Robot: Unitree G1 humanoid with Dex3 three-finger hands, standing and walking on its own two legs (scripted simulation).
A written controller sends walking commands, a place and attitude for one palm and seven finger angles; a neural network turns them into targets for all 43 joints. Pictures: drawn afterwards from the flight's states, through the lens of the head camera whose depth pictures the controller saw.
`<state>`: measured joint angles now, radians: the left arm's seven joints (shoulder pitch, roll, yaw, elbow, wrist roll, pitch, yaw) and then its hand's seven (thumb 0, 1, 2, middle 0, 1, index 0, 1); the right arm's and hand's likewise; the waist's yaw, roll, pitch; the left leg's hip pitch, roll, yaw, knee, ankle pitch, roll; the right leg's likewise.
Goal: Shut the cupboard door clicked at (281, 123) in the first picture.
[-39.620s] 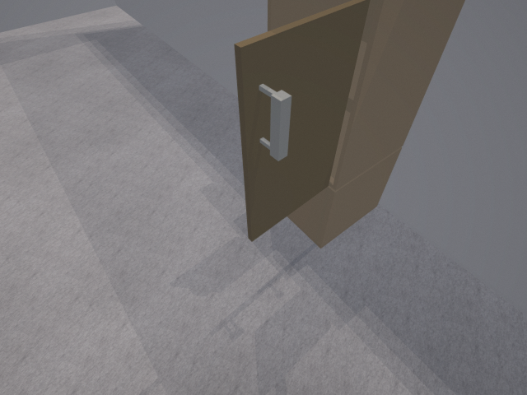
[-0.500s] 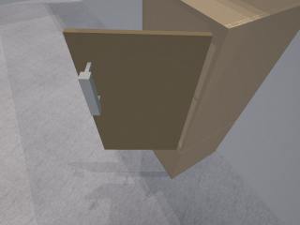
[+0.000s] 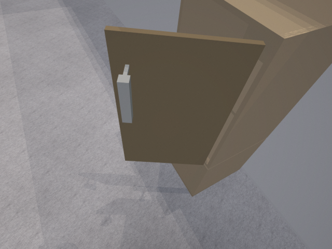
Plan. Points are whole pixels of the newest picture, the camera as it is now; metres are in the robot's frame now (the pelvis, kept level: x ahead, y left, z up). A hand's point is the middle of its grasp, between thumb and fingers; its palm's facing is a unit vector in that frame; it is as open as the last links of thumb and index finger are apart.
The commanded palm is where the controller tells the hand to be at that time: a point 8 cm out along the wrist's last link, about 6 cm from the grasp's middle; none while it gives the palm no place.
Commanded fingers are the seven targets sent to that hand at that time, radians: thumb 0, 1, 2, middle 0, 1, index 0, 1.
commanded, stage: come to a stop and stand still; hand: left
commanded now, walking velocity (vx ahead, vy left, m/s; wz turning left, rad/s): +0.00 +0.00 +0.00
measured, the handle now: (127, 94) +0.46 +0.15 +0.09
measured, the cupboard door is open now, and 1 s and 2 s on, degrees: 59 59 59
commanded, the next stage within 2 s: look again from close up in 0.40 s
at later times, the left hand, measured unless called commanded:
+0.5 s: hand out of the picture -0.02 +0.16 -0.18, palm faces -0.01 -0.99 -0.15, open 7.3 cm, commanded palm none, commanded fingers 0.00 0.90 0.90 -0.20 -0.30 -0.20 -0.30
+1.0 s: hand out of the picture +0.00 +0.18 -0.17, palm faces -0.03 -0.97 -0.22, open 7.4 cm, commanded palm none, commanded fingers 0.00 0.90 0.90 -0.20 -0.30 -0.20 -0.30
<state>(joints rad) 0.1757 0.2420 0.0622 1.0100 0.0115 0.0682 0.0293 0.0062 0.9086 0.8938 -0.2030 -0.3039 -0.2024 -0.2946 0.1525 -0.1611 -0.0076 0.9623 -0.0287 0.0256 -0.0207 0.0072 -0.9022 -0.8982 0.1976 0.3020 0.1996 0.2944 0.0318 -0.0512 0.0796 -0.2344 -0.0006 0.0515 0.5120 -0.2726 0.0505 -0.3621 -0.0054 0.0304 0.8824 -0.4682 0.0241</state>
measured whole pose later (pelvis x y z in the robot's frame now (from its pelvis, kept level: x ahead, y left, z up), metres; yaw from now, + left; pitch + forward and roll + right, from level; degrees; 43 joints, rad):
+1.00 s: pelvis -0.01 +0.00 +0.00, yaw -3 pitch +0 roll +1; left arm 0.28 0.17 -0.02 1.08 0.01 -0.02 0.03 0.01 0.91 0.89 -0.20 -0.30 -0.20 -0.29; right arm 0.23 -0.20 0.00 1.07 -0.02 -0.02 -0.01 0.02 -0.92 -0.90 0.20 0.30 0.20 0.29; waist 0.00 0.01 0.03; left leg -0.23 -0.01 0.11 0.48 -0.24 0.04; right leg -0.19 -0.01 0.05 0.51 -0.32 0.01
